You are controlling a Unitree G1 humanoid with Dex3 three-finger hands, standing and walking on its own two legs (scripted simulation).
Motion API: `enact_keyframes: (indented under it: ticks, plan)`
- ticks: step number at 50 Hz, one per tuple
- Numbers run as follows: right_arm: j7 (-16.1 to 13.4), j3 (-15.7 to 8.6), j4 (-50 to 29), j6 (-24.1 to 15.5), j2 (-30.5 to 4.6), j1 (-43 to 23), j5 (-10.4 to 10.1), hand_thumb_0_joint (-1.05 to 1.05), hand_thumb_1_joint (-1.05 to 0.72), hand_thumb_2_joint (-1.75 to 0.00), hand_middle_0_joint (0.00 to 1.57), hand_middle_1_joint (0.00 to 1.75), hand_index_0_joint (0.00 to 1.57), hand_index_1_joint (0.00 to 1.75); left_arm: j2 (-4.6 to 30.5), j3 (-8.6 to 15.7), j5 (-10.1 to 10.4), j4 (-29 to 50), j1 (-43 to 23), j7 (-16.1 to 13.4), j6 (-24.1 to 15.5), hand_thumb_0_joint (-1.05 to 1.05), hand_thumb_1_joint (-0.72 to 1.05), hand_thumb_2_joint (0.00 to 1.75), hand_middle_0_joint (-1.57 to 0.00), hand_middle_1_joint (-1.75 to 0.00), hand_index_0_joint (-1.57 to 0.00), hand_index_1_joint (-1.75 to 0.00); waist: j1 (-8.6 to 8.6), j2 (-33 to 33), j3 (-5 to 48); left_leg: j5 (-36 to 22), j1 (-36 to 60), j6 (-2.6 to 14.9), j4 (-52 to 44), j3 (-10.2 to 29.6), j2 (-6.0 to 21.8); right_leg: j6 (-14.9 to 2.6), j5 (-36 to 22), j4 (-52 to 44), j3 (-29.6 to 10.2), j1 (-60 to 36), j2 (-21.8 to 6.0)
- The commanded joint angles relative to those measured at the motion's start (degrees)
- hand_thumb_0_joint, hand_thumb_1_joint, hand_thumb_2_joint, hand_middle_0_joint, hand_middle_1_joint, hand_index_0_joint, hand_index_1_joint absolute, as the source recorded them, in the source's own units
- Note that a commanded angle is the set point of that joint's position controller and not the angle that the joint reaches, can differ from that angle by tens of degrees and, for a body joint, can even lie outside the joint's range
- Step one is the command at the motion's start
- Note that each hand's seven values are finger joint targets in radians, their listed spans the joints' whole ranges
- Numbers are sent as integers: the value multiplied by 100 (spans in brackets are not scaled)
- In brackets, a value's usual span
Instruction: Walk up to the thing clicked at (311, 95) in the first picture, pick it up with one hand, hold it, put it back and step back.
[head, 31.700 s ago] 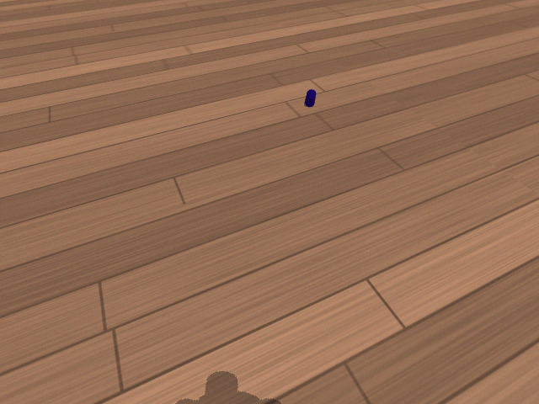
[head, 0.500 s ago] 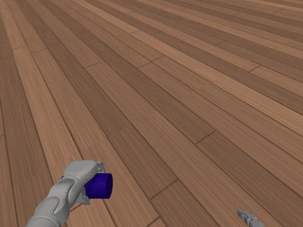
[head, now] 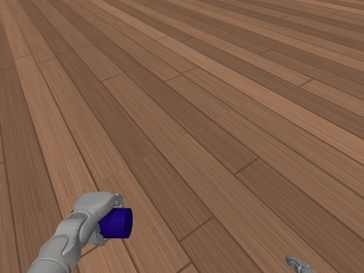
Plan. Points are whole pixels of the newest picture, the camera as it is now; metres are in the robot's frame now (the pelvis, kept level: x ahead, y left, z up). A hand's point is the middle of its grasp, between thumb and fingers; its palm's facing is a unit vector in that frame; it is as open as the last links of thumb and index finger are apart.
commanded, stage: crouch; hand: left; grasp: from above
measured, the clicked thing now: (101, 222) +0.29 +0.23 -0.06
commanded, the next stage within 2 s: none
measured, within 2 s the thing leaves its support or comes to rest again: neither
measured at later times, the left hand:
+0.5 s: hand (109, 235) +0.28 +0.23 -0.13, palm faces -0.50 +0.02 -0.87, open 10.0 cm
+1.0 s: hand (131, 242) +0.35 +0.23 -0.38, palm faces -0.48 +0.04 -0.88, open 9.9 cm
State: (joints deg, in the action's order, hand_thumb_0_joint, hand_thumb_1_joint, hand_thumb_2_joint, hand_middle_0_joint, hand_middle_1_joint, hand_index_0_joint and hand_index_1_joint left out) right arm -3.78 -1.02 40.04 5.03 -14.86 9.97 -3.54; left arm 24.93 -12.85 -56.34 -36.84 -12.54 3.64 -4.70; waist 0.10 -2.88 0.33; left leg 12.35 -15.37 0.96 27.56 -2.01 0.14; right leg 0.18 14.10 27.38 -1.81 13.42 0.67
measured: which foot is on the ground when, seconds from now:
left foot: down 0.00-1.00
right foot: down 0.00-1.00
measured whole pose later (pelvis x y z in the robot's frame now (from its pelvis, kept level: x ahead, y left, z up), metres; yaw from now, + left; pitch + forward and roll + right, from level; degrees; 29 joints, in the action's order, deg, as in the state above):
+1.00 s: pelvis -0.06 +0.01 -0.24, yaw -1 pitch +34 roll -4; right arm -0.1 -2.4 43.2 -0.7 -13.6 14.4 3.2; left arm 27.6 -2.3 -69.2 -71.7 -41.0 -19.5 -7.3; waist -9.0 -3.3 11.6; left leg 33.3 -99.7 2.0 99.2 1.1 1.1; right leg 0.8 36.2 97.8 1.9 95.5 1.6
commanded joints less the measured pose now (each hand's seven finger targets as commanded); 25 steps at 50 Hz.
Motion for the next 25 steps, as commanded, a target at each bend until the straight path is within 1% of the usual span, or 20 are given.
enact_keyframes:
  ticks: [1, 2, 3, 4, 5, 6, 7, 8, 9, 10, 12, 14, 16, 18, 19, 20, 22, 23, 24, 25]
  plan:
    - [-53, -247, -840, -192, -727, -571, 8, 0, -90, -90, 20, 30, 20, 30, 1211, 726, 28, 1163, -1799, -276, -69, 0, 65, 88, -101, -70, -101, -70, 1, 111, 1276, -1086, 910, 18, -297, 120, -65, -110, -949, -465, 67, 17, 120]
    - [-55, -261, -858, -194, -754, -545, 18, 0, -90, -90, 20, 30, 20, 30, 1241, 730, 42, 1499, -2099, -299, -102, 0, 66, 85, -100, -71, -101, -70, -32, 8, 1477, -1094, 998, 10, -273, 114, -69, -110, -978, -437, 50, 17, 121]
    - [-59, -250, -827, -185, -746, -552, 17, 0, -90, -90, 20, 30, 20, 30, 1364, 820, -33, 1263, -2108, -339, -88, 0, 65, 85, -101, -69, -102, -69, -25, 34, 1389, -1106, 947, 11, -281, 123, -68, -110, -981, -426, 63, 31, 118]
    - [-61, -258, -826, -176, -767, -509, 21, 0, -90, -90, 20, 30, 20, 30, 1426, 878, -44, 1388, -2215, -380, -101, 0, 65, 84, -101, -69, -101, -69, -10, -67, 1484, -1106, 988, 8, -267, 111, -75, -117, -981, -426, 47, 11, 109]
    - [-71, -250, -817, -169, -764, -544, 19, 0, -92, -91, 20, 30, 20, 30, 1520, 945, -60, 1345, -2343, -426, -104, 0, 70, 77, -101, -74, -105, -71, -22, -43, 1481, -1117, 974, 12, -255, 117, -69, -102, -986, -419, 48, 62, 119]
    - [-63, -242, -815, -170, -758, -493, 28, 0, -88, -90, 20, 30, 20, 30, 1390, 839, -83, 1374, -2408, -463, -104, 0, 62, 81, -93, -74, -97, -72, -50, -45, 1512, -1110, 990, 12, -248, 103, -75, -108, -1004, -408, 39, 64, 114]
    - [-56, -255, -792, -164, -762, -474, 22, 0, -89, -90, 20, 30, 20, 30, 1328, 848, -83, 1198, -2253, -515, -98, 0, 59, 87, -95, -73, -96, -73, -34, 7, 1450, -1069, 970, 6, -252, 118, -61, -115, -938, -402, 64, 67, 126]
    - [-57, -264, -779, -157, -767, -465, 24, 0, -89, -90, 20, 30, 20, 30, 1303, 844, -124, 1102, -2213, -565, -89, 0, 61, 88, -96, -75, -97, -74, -70, 27, 1412, -1059, 942, 21, -233, 102, -76, -101, -963, -409, 47, 139, 109]
    - [-53, -266, -766, -153, -775, -453, 26, 0, -89, -90, 20, 30, 20, 30, 1258, 839, -93, 1026, -2229, -624, -98, 0, 61, 90, -97, -75, -97, -75, -77, 134, 1393, -1031, 906, 17, -216, 112, -75, -99, -921, -400, 59, 149, 116]
    - [-43, -282, -740, -145, -773, -417, 36, 0, -89, -90, 20, 30, 20, 30, 1151, 762, -143, 920, -2173, -674, -99, 0, 61, 90, -97, -74, -97, -74, -108, 155, 1380, -1049, 898, 18, -193, 104, -75, -100, -951, -373, 63, 199, 115]
    - [-33, -305, -675, -126, -782, -355, 59, 0, -89, -90, 20, 30, 20, 30, 1116, 740, -208, 628, -2115, -780, -118, 0, 61, 90, -97, -73, -98, -73, -149, 260, 1269, -997, 731, 19, -117, 106, -81, -84, -918, -328, 71, 303, 102]
    - [-3, -326, -637, -114, -771, -287, 73, 0, -89, -90, 20, 30, 20, 30, 920, 578, -277, 352, -2136, -919, -198, 0, 62, 91, -99, -73, -99, -73, -203, 396, 1239, -946, 603, 13, -2, 117, -86, -86, -875, -210, 77, 471, 94]
    - [29, -351, -571, -96, -807, -192, 108, 0, -89, -90, 20, 30, 20, 30, 988, 654, -387, -7, -2153, -1105, -292, 0, 62, 89, -99, -72, -99, -72, -249, 385, 1201, -830, 279, 3, 267, 120, -95, -91, -774, 37, 94, 778, 85]
    - [85, -346, -529, -89, -812, -161, 152, 0, -89, -90, 20, 30, 20, 30, 924, 616, -458, -371, -2313, -1296, -385, 0, 63, 90, -99, -73, -100, -73, -285, 389, 1185, -613, -131, -21, 662, 134, -108, -93, -588, 365, 121, 1262, 78]
    - [113, -350, -515, -94, -813, -109, 173, 0, -89, -90, 20, 30, 20, 30, 871, 554, -564, -470, -2515, -1389, -420, 0, 65, 89, -100, -75, -101, -74, -378, 389, 1275, -501, -332, -14, 906, 124, -123, -76, -535, 536, 109, 1527, 59]
    - [140, -381, -483, -100, -850, -14, 193, 0, -89, -90, 20, 30, 20, 30, 935, 619, -652, -577, -2560, -1520, -447, 0, 65, 88, -101, -74, -101, -73, -351, 319, 1477, -454, -510, -33, 1140, 118, -130, -86, -493, 751, 107, 1683, 57]
    - [196, -466, -435, -144, -875, 165, 269, 0, -89, -90, 20, 30, 20, 30, 994, 669, -832, -539, -3074, -1797, -514, 0, 64, 89, -100, -75, -100, -75, -395, 30, 2034, -466, -844, -77, 1800, 137, -99, -127, -441, 1380, 132, 2299, 78]
    - [226, -489, -398, -163, -896, 245, 316, 0, -90, -90, 20, 30, 20, 30, 1050, 702, -960, -744, -3237, -1933, -520, 0, 63, 90, -98, -76, -99, -76, -474, -41, 2195, -458, -1117, -56, 2167, 164, -71, -135, -389, 1689, 147, 2715, 93]
    - [262, -511, -416, -179, -920, 359, 339, 0, -90, -90, 20, 30, 20, 30, 941, 665, -1042, -960, -3268, -2065, -537, 0, 63, 88, -98, -76, -99, -75, -520, 15, 2259, -347, -1436, -47, 2447, 199, -52, -158, -278, 1991, 171, 3031, 110]
    - [285, -549, -434, -197, -956, 402, 358, 0, -90, -90, 20, 30, 20, 30, 1082, 763, -1116, -770, -3566, -2213, -587, 0, 62, 87, -97, -75, -98, -74, -494, -177, 2586, -324, -1578, -43, 2699, 213, -25, -182, -226, 2281, 192, 3343, 130]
